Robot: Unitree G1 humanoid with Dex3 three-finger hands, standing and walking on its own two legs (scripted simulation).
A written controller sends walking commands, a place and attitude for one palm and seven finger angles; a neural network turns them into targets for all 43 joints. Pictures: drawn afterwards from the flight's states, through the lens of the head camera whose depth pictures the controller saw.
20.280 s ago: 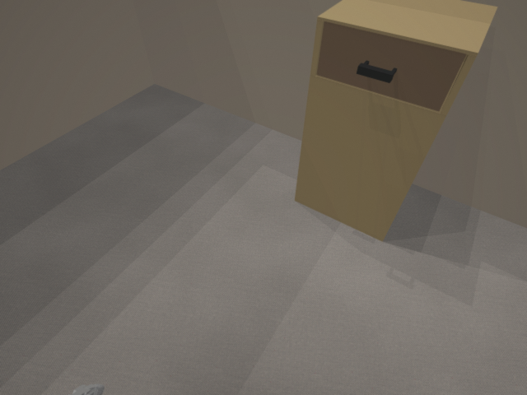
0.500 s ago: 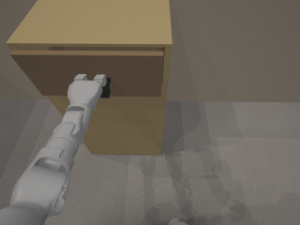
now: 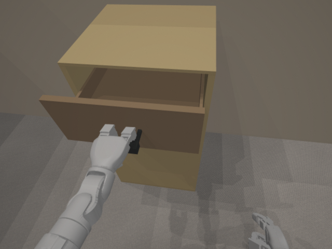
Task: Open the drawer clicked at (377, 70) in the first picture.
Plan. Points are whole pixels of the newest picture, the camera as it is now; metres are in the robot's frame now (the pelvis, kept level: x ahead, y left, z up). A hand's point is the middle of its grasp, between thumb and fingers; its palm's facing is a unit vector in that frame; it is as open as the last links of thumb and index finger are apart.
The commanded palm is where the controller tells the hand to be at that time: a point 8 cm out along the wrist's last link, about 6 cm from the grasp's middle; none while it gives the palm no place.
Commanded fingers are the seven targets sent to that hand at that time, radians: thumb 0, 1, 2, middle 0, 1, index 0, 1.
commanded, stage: pull the drawer open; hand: left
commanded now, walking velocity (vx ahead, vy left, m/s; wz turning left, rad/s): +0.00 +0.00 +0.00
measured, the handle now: (121, 138) +0.39 +0.15 +0.04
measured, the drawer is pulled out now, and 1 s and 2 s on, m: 0.15 0.21 0.27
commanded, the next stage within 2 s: open the thumb to release the handle in 1.46 s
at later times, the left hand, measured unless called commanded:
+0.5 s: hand (117, 159) +0.33 +0.16 +0.01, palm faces -0.01 -0.04 -1.00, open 5.7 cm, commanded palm +0.32 +0.16 +0.07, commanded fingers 0.00 0.90 0.90 -0.40 -1.35 -0.40 -1.35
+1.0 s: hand (111, 179) +0.28 +0.16 +0.01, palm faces +0.00 -0.10 -0.99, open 5.6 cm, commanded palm +0.23 +0.17 +0.07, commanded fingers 0.00 0.90 0.90 -0.40 -1.35 -0.40 -1.35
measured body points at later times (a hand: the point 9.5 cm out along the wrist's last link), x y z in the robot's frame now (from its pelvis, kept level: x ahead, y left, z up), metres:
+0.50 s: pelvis -0.03 -0.01 +0.00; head +0.01 -0.04 +0.44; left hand +0.33 +0.16 +0.07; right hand +0.10 -0.25 -0.14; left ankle -0.04 +0.10 -0.72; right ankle -0.01 -0.10 -0.72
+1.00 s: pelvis -0.02 -0.01 +0.00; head +0.01 -0.04 +0.45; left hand +0.27 +0.16 +0.07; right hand +0.14 -0.26 -0.12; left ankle -0.04 +0.10 -0.72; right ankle -0.01 -0.10 -0.72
